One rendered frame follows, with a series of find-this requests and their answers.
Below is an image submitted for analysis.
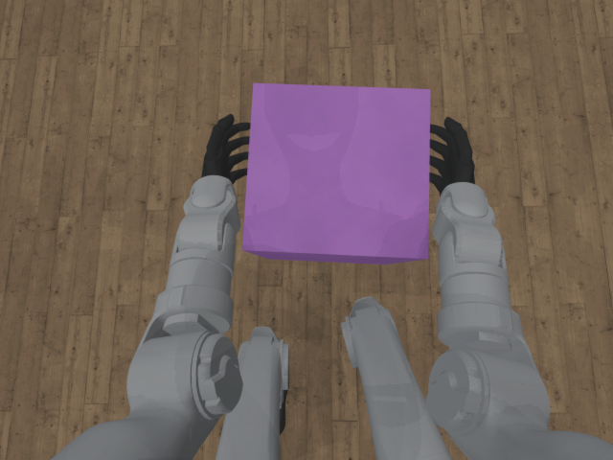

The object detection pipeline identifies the right robot forearm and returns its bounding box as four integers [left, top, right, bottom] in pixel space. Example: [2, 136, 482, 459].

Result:
[432, 182, 548, 394]

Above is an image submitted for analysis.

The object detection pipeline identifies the robot right shin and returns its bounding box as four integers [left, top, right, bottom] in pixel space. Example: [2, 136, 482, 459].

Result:
[350, 296, 398, 334]

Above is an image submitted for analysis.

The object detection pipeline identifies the carton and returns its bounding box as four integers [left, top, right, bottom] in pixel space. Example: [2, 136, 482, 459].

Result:
[242, 83, 430, 265]

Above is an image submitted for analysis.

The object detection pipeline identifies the robot left hand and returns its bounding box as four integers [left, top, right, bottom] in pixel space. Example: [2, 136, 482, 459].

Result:
[201, 114, 251, 184]

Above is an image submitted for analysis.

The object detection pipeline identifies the left robot forearm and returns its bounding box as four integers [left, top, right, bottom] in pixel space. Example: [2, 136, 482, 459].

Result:
[126, 175, 241, 406]

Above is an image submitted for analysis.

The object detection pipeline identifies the robot right upper arm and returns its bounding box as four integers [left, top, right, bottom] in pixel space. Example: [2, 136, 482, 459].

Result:
[425, 347, 613, 460]

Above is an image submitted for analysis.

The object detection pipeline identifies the left robot thigh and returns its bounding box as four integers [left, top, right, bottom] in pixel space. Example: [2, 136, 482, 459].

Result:
[216, 336, 289, 460]

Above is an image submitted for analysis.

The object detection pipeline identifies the robot right hand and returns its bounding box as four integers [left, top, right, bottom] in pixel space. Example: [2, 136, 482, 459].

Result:
[429, 117, 475, 196]

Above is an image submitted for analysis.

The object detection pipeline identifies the robot left upper arm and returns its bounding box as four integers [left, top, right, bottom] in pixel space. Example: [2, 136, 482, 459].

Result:
[50, 331, 243, 460]

